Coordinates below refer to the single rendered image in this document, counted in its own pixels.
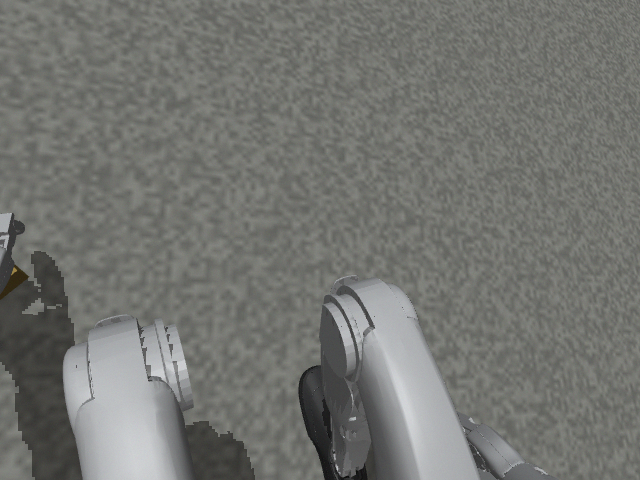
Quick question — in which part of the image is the small box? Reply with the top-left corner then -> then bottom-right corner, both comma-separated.
0,265 -> 29,300

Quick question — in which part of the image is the right robot foot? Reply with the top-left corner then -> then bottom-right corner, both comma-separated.
298,365 -> 367,480

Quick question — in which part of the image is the right robot arm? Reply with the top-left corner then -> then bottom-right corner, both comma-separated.
503,463 -> 559,480

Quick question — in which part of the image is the right robot hand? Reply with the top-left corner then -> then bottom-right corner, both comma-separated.
456,411 -> 527,480

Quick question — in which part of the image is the left robot hand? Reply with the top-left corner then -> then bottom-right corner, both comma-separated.
0,213 -> 25,349

